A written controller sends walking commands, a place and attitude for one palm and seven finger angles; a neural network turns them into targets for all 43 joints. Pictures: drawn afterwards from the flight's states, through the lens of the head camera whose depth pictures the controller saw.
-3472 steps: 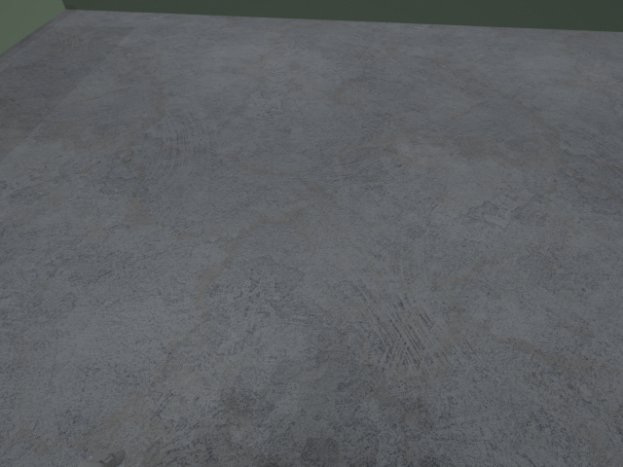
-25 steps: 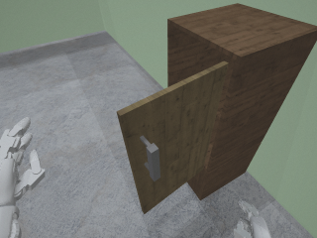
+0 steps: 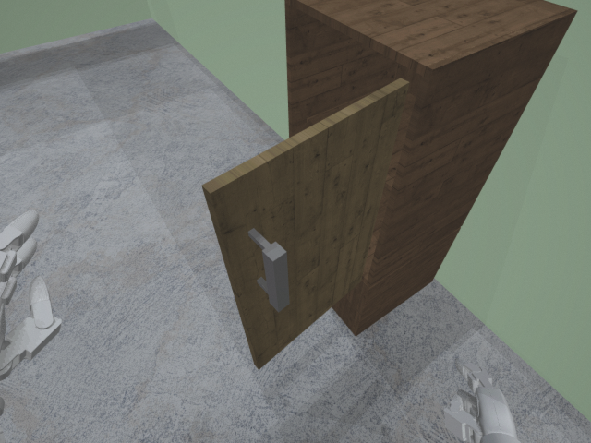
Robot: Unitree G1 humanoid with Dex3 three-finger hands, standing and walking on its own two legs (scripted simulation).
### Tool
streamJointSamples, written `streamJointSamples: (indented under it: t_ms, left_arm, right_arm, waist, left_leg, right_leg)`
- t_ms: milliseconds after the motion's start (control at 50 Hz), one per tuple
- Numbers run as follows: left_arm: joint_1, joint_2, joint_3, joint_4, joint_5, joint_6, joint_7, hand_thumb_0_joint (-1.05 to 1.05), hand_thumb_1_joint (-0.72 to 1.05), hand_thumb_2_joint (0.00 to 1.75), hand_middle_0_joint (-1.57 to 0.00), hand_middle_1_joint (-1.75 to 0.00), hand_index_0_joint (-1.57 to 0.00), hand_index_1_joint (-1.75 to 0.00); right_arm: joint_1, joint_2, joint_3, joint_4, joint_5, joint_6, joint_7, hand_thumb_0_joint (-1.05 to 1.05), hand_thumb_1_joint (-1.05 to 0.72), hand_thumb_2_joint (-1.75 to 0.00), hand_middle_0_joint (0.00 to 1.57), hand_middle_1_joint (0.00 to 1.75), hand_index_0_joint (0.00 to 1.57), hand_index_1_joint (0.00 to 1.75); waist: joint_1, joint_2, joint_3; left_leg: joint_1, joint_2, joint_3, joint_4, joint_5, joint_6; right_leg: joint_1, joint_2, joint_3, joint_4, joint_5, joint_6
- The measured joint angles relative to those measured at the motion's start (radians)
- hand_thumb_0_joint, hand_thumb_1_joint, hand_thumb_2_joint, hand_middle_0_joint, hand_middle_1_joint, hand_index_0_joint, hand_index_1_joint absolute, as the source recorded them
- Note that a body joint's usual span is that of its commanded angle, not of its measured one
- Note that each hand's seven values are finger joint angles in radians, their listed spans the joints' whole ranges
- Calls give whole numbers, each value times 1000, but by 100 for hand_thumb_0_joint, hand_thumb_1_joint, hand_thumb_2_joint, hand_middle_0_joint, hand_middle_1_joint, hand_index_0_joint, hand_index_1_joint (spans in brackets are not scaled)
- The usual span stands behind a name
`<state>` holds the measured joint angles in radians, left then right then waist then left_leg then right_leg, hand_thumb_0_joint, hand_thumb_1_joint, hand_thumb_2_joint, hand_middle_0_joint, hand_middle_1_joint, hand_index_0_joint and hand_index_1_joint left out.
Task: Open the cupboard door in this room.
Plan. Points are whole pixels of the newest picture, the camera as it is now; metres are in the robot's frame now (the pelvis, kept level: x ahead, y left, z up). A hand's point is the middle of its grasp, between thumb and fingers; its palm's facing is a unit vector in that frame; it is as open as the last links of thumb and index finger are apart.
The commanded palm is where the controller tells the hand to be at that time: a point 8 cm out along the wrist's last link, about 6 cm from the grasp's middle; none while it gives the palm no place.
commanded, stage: step back with the hand held close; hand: left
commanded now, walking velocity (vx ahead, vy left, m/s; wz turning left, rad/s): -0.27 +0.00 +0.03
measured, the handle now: (268, 270) +0.35 +0.07 +0.03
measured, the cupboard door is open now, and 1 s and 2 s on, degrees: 97 97 97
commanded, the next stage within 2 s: stop stepping back and stand still in 0.84 s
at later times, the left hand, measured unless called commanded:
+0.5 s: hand out of the picture +0.10 +0.28 +0.15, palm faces +0.47 -0.75 -0.46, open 7.4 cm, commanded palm +0.04 +0.32 +0.17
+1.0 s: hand out of the picture +0.04 +0.25 +0.16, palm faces +0.33 -0.83 -0.45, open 7.4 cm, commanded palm -0.02 +0.31 +0.17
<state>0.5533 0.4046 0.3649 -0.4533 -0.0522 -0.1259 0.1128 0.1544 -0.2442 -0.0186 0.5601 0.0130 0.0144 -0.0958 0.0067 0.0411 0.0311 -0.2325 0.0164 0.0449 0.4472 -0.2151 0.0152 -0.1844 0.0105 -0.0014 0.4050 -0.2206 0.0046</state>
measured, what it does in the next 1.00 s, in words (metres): walks backwards: right foot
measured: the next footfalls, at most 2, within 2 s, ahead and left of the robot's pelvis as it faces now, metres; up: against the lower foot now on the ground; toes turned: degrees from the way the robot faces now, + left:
right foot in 0.92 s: -0.23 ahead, -0.09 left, +0.00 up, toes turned -1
left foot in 1.34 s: -0.16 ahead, +0.12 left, +0.00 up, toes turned -2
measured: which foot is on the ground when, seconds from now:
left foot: down 0.00-1.00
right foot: down 0.00-0.60, up 0.62-0.90, down 0.92-1.00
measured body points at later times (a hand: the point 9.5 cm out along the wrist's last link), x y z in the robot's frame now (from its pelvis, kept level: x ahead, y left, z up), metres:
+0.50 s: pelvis -0.09 +0.02 -0.02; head -0.06 +0.03 +0.43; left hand +0.07 +0.32 +0.18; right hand +0.09 -0.21 -0.10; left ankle +0.01 +0.11 -0.74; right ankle -0.03 -0.12 -0.74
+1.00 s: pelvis -0.18 +0.01 -0.02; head -0.15 +0.03 +0.43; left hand +0.02 +0.30 +0.18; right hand +0.01 -0.21 -0.09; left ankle -0.02 +0.10 -0.73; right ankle -0.29 -0.11 -0.74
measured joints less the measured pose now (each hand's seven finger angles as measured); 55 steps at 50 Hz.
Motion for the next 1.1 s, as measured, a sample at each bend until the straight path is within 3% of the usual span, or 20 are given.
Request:
streamJointSamples:
  t_ms: [160, 340, 440, 540, 600, 660, 700, 740, 840, 880, 920, 960, 1020, 1100]
  left_arm:
    - [10, 24, 31, -46, 6, -26, 24, 1, 89, 90, -21, -31, -21, -30]
    - [-10, 12, 60, -63, 41, -70, 38, 1, 88, 90, -21, -31, -21, -30]
    - [-20, -10, 77, -70, 34, -89, 44, 1, 89, 90, -21, -31, -21, -30]
    - [-8, -27, 37, -96, 28, -91, 52, 1, 88, 90, -21, -31, -21, -30]
    - [-22, -9, 33, -103, 27, -91, 51, 1, 88, 90, -21, -31, -21, -30]
    - [-41, 22, 66, -82, 33, -96, 43, 1, 88, 90, -21, -31, -21, -30]
    - [-45, 38, 88, -76, 30, -95, 45, 1, 88, 90, -21, -31, -21, -30]
    - [-33, 44, 102, -87, 20, -95, 56, 1, 88, 90, -21, -31, -21, -30]
    - [-18, 12, 63, -113, -1, -79, 63, 1, 89, 90, -21, -31, -21, -30]
    - [-23, 17, 50, -111, -9, -77, 56, 1, 89, 90, -21, -31, -21, -30]
    - [-17, 51, 69, -123, -19, -84, 48, 1, 89, 90, -21, -31, -21, -30]
    - [-36, 47, 55, -107, -15, -102, 36, 1, 89, 90, -21, -31, -21, -30]
    - [-27, 59, 36, -109, -10, -92, 22, 1, 88, 90, -21, -31, -21, -30]
    - [11, 85, 65, -101, -19, -66, 14, 1, 88, 90, -21, -31, -21, -30]
  right_arm:
    - [19, 16, 7, -19, 2, -5, 2, 1, -91, -90, 20, 30, 20, 30]
    - [61, 34, 20, -16, -7, -65, 5, 1, -91, -90, 20, 30, 20, 30]
    - [52, 45, 25, 16, -11, -91, 16, 1, -91, -90, 20, 30, 20, 30]
    - [47, 35, 19, 50, -16, -91, 24, 1, -90, -90, 20, 30, 20, 30]
    - [39, 28, 11, 59, -14, -81, 15, 1, -91, -90, 20, 30, 20, 30]
    - [26, 38, 4, 59, -23, -90, 9, 1, -91, -90, 20, 30, 20, 30]
    - [29, 53, 1, 60, -30, -107, 15, 1, -91, -90, 20, 30, 20, 30]
    - [32, 67, 6, 66, -32, -122, 28, 1, -91, -90, 20, 30, 20, 30]
    - [23, 80, 27, 72, -38, -140, 46, 1, -91, -90, 20, 30, 20, 30]
    - [9, 85, 34, 67, -43, -136, 50, 1, -90, -90, 20, 30, 20, 30]
    - [-18, 93, 44, 50, -45, -122, 54, 1, -90, -90, 20, 30, 20, 30]
    - [-50, 77, 48, 65, -46, -110, 50, 1, -90, -90, 20, 30, 20, 30]
    - [-22, 68, 48, 86, -27, -90, 37, 1, -90, -90, 20, 30, 20, 30]
    - [45, 57, 40, 76, -12, -87, 14, 1, -91, -90, 20, 30, 20, 30]
  waist:
    - [-6, -30, 9]
    - [-9, -36, 22]
    - [4, -21, 31]
    - [3, -20, 18]
    - [-8, -28, 21]
    - [-13, -28, 33]
    - [-16, -23, 23]
    - [-7, -28, 2]
    - [13, -32, -48]
    - [15, -40, -57]
    - [29, -84, -53]
    - [31, -53, -25]
    - [5, -50, -20]
    - [-36, -74, -45]
  left_leg:
    - [-67, -7, 2, 41, 23, 18]
    - [-155, -26, -21, 121, 34, 39]
    - [-196, -18, -33, 154, 38, 28]
    - [-223, -24, -46, 227, -85, -8]
    - [-208, -28, -44, 180, 42, 18]
    - [-207, -21, -42, 149, 75, 53]
    - [-205, -11, -54, 99, 103, 56]
    - [-202, 3, -52, 39, 144, 49]
    - [-206, 23, -32, -104, 246, 35]
    - [-222, 20, -21, -138, 283, 27]
    - [-265, 6, 22, -109, 288, 14]
    - [-308, 27, 13, -3, 195, -8]
    - [-295, 4, -16, 115, 82, -24]
    - [-222, -27, -17, 78, 145, 30]
  right_leg:
    - [-63, -8, 1, 34, 28, 14]
    - [-128, 0, 17, 157, -10, 22]
    - [-137, 19, 25, 169, -28, 14]
    - [-149, 19, 23, 154, 0, 15]
    - [-162, 13, 20, 163, 6, 28]
    - [-208, 48, 45, 353, -126, 20]
    - [-218, 79, 46, 506, -191, 9]
    - [-192, 84, 31, 551, -238, 3]
    - [-38, 65, -8, 357, -304, -18]
    - [38, 55, -18, 182, -262, -35]
    - [91, 17, 10, 11, -165, -61]
    - [88, 34, 20, 10, -181, -23]
    - [102, 35, 17, 54, -186, -7]
    - [92, 16, 16, 133, -230, -3]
